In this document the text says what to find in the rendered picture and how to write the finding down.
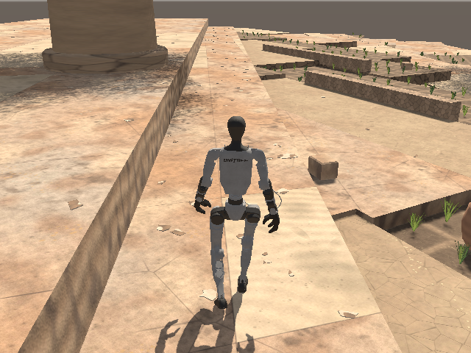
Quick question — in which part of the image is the right robot thigh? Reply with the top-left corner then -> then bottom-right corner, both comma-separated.
241,204 -> 261,249

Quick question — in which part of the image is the left robot foot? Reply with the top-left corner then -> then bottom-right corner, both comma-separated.
214,296 -> 227,309

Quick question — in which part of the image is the robot right forearm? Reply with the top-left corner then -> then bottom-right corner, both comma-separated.
263,179 -> 278,215

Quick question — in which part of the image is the robot left upper arm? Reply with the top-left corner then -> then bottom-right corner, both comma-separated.
201,148 -> 221,188

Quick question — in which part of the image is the robot left forearm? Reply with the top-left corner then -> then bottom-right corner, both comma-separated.
195,176 -> 208,202

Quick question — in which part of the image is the right robot hand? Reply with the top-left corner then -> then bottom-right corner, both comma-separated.
263,213 -> 280,233

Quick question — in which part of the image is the left robot hand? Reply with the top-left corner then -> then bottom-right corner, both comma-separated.
194,199 -> 211,214

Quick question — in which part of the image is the robot right upper arm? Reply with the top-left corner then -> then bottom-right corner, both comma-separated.
251,148 -> 270,190

